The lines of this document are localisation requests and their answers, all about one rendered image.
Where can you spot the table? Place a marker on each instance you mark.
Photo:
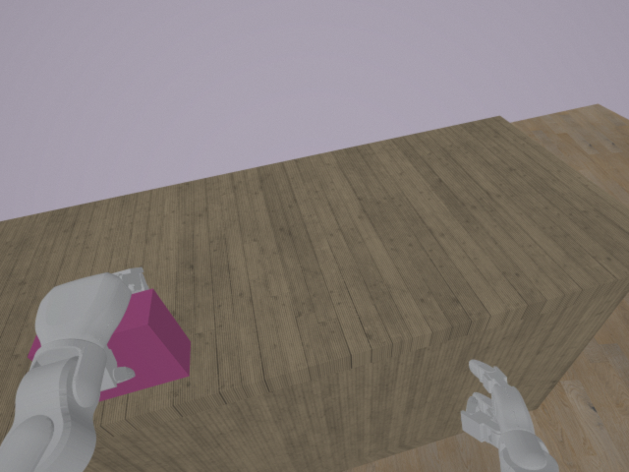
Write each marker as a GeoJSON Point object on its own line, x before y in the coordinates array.
{"type": "Point", "coordinates": [334, 301]}

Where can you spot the right robot hand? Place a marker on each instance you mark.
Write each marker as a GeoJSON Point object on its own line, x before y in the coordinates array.
{"type": "Point", "coordinates": [487, 419]}

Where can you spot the left robot forearm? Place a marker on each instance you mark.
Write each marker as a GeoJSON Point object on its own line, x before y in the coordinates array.
{"type": "Point", "coordinates": [53, 428]}

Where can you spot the left robot hand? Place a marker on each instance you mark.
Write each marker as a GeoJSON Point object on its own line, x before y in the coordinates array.
{"type": "Point", "coordinates": [90, 309]}

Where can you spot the right robot forearm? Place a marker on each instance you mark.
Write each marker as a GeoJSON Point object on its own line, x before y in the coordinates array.
{"type": "Point", "coordinates": [522, 451]}

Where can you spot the sponge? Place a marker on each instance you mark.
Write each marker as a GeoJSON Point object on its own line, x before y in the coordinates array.
{"type": "Point", "coordinates": [148, 340]}

